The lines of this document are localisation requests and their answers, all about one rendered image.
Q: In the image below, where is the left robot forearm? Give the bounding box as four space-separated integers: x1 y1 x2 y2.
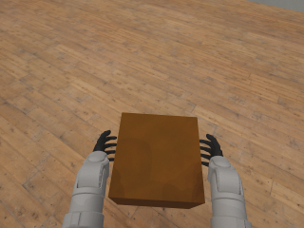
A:
61 150 109 228

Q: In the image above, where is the carton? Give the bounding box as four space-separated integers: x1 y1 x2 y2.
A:
108 112 205 209

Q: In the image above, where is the right robot forearm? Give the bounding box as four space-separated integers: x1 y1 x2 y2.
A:
207 156 253 228

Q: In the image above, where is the robot left hand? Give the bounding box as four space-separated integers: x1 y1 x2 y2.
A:
92 130 117 162

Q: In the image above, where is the robot right hand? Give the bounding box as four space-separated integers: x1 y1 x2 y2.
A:
199 134 223 167

